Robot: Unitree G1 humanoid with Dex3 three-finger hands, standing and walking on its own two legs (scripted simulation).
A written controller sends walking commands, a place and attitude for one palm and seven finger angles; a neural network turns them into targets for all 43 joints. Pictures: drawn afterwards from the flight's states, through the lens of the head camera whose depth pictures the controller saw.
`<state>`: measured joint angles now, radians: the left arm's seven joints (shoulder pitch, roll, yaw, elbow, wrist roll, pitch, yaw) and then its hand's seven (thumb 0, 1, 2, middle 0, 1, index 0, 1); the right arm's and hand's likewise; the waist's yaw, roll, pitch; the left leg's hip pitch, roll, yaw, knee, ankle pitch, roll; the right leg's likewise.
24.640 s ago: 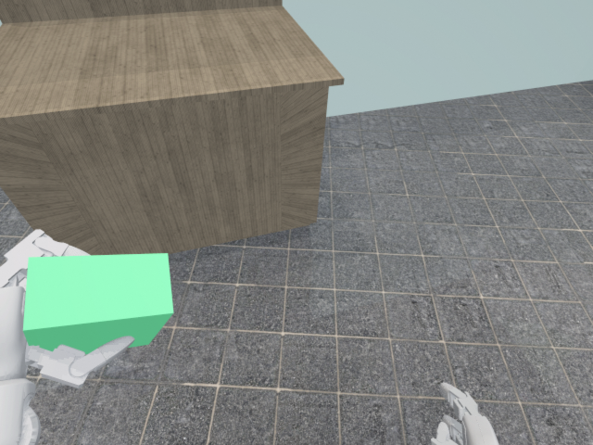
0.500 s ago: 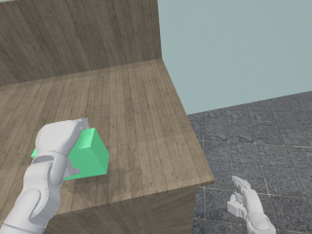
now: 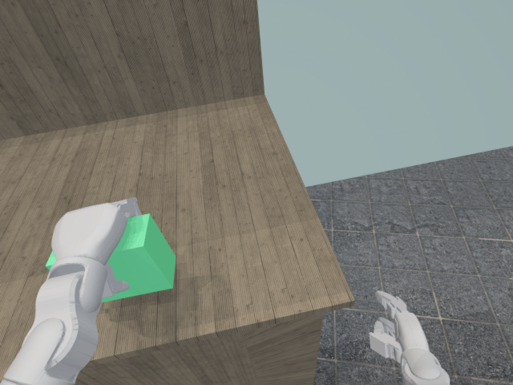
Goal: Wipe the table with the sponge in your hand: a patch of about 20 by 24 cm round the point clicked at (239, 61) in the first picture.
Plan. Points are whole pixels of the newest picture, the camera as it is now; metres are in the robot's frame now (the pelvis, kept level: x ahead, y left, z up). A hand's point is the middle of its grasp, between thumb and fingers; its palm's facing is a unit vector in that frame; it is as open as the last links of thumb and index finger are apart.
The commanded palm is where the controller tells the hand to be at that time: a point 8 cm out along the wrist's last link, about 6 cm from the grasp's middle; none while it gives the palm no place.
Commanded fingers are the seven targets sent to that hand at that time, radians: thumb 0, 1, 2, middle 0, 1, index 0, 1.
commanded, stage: lower the sponge onto the table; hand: left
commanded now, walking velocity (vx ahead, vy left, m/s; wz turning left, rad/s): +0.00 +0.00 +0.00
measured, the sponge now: (123, 267) +0.24 +0.27 +0.07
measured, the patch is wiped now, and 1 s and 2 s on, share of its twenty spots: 0.00 0.00 0.10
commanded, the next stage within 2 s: wipe forward along the first lane in 0.98 s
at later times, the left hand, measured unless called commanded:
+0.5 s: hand (111, 267) +0.23 +0.27 +0.09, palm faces +0.02 -0.09 -1.00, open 10.3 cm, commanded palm +0.21 +0.27 +0.16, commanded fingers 0.00 0.10 1.30 -1.20 -1.60 -1.20 -1.60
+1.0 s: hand (113, 271) +0.23 +0.27 +0.08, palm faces +0.01 -0.08 -1.00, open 10.3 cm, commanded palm +0.21 +0.26 +0.14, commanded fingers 0.00 0.10 1.30 -1.20 -1.60 -1.20 -1.60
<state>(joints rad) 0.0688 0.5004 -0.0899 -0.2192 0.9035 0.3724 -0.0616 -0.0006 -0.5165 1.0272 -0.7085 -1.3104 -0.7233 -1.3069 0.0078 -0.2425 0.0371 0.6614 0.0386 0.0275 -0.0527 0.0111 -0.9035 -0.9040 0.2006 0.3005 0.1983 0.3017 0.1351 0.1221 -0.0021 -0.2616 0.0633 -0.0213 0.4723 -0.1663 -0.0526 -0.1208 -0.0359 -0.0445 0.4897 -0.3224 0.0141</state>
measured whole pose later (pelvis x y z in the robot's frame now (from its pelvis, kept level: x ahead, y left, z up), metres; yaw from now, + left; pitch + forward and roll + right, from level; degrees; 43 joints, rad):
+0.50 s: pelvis -0.01 +0.00 +0.00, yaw +0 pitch -3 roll -1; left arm 0.12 0.48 -0.09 -0.17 0.92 0.32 -0.02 0.00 -0.52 1.03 -0.71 -1.31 -0.72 -1.31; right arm 0.03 -0.24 0.02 0.67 0.04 0.02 -0.06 0.01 -0.90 -0.90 0.20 0.30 0.20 0.30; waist 0.13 0.12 0.00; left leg -0.26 0.06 -0.03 0.48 -0.16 -0.05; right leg -0.11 -0.03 -0.05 0.49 -0.31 0.02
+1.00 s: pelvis -0.01 +0.01 +0.00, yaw +0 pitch -3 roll -1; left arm 0.08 0.45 -0.10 -0.06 0.94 0.29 0.02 -0.01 -0.52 1.03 -0.71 -1.31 -0.72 -1.31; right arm 0.04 -0.24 0.01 0.69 0.04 0.01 -0.06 0.01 -0.90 -0.90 0.20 0.30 0.20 0.30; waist 0.12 0.11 -0.01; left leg -0.28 0.06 -0.03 0.49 -0.16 -0.05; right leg -0.13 -0.03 -0.05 0.50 -0.31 0.02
